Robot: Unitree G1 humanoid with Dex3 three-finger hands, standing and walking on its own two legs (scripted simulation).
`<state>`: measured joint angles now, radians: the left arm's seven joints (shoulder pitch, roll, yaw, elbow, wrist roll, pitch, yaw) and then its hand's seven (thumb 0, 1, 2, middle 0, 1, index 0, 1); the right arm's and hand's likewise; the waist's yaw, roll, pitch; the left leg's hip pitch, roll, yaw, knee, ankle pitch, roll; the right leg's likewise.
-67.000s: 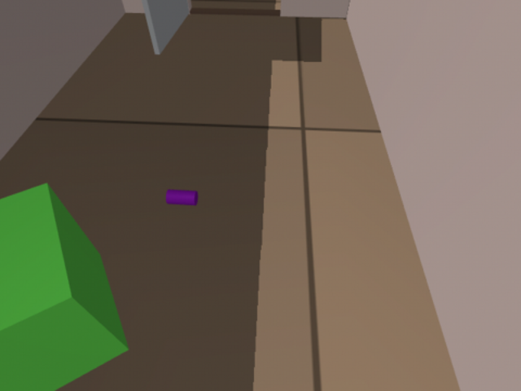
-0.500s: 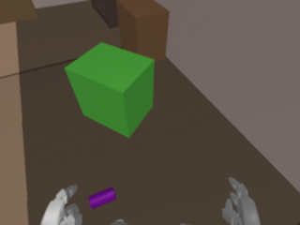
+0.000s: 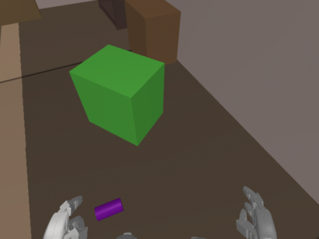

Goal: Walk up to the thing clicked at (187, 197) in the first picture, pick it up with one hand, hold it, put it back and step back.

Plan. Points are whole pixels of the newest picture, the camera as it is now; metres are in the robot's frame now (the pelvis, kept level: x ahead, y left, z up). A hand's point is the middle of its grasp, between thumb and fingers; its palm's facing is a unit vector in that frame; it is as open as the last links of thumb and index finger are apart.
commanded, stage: home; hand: left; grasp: from above
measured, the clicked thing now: (109, 209) +0.39 +0.27 -0.68
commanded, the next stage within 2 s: stand in 0.64 s
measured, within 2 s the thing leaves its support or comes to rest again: neither
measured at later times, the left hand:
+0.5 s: hand (84, 230) +0.17 +0.18 -0.04, palm faces +0.04 -0.98 -0.20, open 7.4 cm
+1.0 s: hand out of the picture +0.12 +0.23 -0.11, palm faces +0.01 -0.94 -0.34, open 7.4 cm
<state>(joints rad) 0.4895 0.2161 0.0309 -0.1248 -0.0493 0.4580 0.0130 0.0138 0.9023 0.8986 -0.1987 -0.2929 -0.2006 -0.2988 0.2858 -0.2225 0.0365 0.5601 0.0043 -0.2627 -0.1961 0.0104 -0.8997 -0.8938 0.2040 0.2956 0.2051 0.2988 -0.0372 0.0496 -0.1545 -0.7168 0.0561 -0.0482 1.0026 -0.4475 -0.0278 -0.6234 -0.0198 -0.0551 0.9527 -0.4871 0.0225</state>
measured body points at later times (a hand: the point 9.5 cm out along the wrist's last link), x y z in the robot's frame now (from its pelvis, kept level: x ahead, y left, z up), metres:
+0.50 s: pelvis +0.00 +0.00 +0.00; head +0.02 +0.01 +0.45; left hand +0.16 +0.23 -0.03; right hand +0.16 -0.24 -0.06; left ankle +0.03 +0.13 -0.68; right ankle -0.01 -0.14 -0.68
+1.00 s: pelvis +0.00 +0.01 +0.03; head +0.01 +0.01 +0.48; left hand +0.12 +0.28 -0.08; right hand +0.11 -0.27 -0.09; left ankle +0.03 +0.13 -0.68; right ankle -0.01 -0.14 -0.68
